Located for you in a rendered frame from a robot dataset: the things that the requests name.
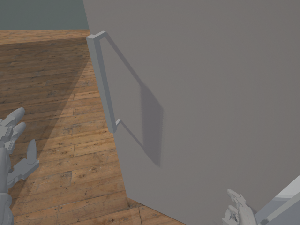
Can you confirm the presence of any robot left hand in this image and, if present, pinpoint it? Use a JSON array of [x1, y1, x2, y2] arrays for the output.
[[0, 107, 39, 193]]

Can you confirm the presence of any robot right hand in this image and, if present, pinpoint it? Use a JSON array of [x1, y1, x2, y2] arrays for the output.
[[222, 189, 258, 225]]

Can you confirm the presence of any fridge door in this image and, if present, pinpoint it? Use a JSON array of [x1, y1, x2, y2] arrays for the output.
[[83, 0, 300, 225]]

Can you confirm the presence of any left robot forearm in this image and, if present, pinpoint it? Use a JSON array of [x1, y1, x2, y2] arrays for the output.
[[0, 193, 14, 225]]

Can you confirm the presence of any handle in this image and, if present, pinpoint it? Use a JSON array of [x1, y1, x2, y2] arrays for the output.
[[86, 31, 121, 134]]

